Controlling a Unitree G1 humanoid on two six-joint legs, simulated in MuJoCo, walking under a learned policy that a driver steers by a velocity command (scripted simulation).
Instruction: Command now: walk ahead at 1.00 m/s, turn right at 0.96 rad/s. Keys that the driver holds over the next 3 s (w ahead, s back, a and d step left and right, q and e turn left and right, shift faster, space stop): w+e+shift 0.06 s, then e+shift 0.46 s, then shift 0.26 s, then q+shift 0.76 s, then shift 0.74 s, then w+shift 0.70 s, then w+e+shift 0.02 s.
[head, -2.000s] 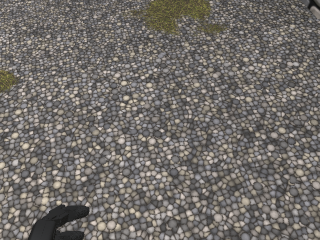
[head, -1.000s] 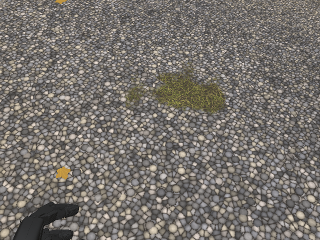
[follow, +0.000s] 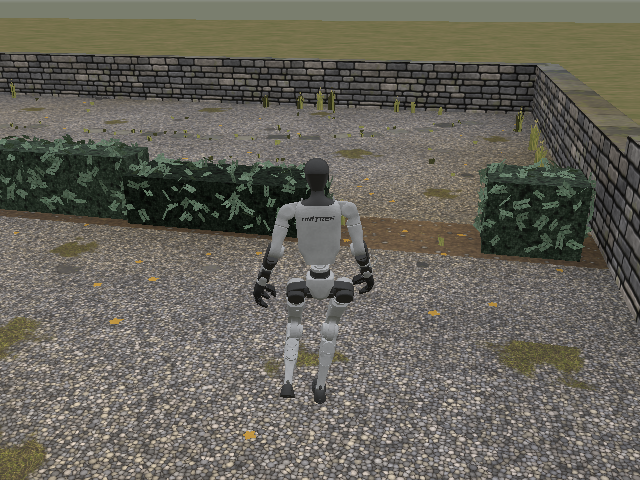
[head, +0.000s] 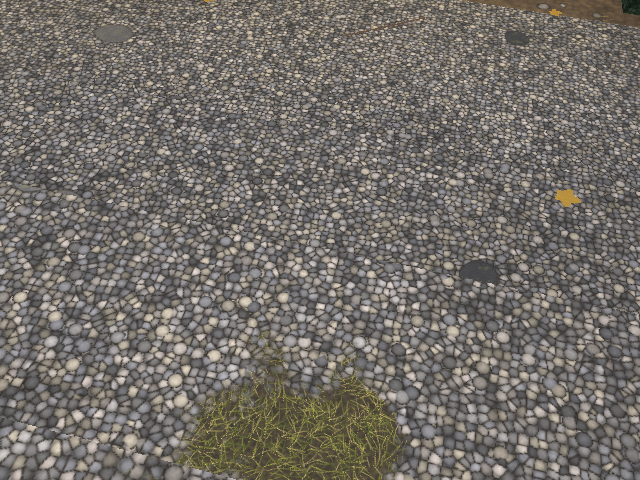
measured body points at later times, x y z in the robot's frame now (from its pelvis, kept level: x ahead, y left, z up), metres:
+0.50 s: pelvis +0.36 +0.05 +0.02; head +0.39 +0.02 +0.46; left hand +0.70 +0.20 -0.04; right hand +0.22 -0.22 -0.10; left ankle +0.38 +0.16 -0.71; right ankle +0.41 -0.09 -0.61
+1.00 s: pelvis +0.57 -0.08 -0.16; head +0.62 -0.13 +0.28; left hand +0.77 +0.07 -0.30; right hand +0.49 -0.31 -0.31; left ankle +0.70 -0.02 -0.84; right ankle +0.55 -0.15 -0.89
